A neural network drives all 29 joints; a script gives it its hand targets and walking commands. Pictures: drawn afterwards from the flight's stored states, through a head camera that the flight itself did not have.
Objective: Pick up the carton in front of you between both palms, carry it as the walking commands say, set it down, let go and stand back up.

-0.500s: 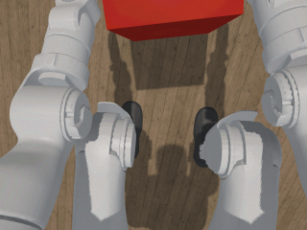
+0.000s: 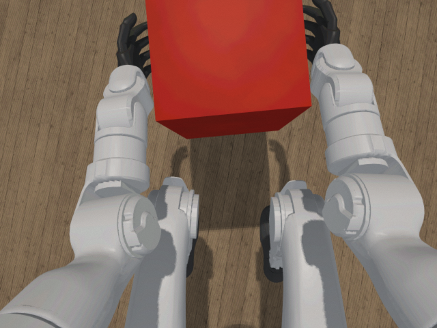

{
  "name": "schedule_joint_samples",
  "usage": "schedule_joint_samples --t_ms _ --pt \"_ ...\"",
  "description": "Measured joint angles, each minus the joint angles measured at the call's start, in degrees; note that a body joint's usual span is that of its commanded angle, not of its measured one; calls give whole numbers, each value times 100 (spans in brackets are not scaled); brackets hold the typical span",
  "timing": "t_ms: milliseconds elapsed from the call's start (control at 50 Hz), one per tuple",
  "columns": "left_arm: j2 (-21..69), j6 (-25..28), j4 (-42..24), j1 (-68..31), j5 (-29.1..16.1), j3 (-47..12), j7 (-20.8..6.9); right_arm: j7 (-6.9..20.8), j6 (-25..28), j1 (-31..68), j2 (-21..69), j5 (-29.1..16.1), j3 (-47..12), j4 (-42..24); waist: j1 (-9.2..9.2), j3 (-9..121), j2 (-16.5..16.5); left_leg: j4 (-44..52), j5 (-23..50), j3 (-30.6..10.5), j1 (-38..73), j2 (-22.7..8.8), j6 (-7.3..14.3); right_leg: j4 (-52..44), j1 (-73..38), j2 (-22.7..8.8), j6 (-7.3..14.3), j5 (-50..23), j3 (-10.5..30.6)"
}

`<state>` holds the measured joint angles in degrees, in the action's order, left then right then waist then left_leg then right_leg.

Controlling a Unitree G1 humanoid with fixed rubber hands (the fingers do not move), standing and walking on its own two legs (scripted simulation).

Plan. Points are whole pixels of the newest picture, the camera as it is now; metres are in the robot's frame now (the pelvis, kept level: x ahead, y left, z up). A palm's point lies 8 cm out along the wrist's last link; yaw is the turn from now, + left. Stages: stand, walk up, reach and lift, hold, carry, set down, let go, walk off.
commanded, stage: reach and lift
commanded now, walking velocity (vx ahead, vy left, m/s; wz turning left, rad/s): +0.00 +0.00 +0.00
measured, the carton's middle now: (227, 72) +0.52 +0.01 -0.14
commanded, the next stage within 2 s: none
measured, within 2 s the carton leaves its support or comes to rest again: neither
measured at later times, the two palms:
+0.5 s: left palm (84, 36) +0.47 +0.16 +0.08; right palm (384, 24) +0.49 -0.14 +0.07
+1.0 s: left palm out of the picture +0.43 +0.16 +0.24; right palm out of the picture +0.43 -0.14 +0.23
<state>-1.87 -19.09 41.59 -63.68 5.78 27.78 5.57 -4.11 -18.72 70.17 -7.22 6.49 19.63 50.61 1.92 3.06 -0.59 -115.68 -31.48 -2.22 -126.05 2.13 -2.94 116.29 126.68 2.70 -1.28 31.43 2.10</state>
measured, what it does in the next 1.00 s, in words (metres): rises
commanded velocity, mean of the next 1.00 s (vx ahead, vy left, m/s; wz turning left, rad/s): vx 0.00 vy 0.00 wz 0.00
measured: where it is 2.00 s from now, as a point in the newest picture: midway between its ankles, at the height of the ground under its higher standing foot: (228, 254)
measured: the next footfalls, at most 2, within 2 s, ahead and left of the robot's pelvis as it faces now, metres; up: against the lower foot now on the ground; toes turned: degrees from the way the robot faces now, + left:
none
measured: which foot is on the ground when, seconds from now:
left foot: down 0.00-1.00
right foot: down 0.00-1.00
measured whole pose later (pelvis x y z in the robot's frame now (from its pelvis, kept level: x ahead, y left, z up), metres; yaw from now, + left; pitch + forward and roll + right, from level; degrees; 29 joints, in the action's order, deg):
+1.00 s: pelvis +0.06 +0.00 +0.26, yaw +0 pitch +25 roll +0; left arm 7.2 -22.1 31.2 -31.7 12.5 23.3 0.8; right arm -1.6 -21.6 32.5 6.4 12.4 21.6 33.0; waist 1.2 11.9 -0.3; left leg -64.7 -24.4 -3.0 -65.5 1.8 -1.3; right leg 65.3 65.8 1.9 -0.5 24.6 3.0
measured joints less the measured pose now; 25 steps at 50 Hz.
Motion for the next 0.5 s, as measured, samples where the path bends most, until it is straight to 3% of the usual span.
schedule_joint_samples --t_ms 100,220,500 --pt "194 -134 -27 30 549 353 -175 166 -126 -77 165 451 427 -25 50 306 -33 605 197 8 331 -14 14 -611 -322 36 -6 -212 29" --pt "232 -319 -229 103 756 479 -349 236 -224 -222 403 808 683 -276 56 487 -45 1148 355 -19 647 56 3 -1147 -641 54 -11 -363 55" --pt "554 -467 -906 1242 596 23 -347 251 -457 -1619 782 520 422 -1337 -31 950 -4 2229 309 -4 1980 10 88 -2254 -1993 31 -24 -322 96"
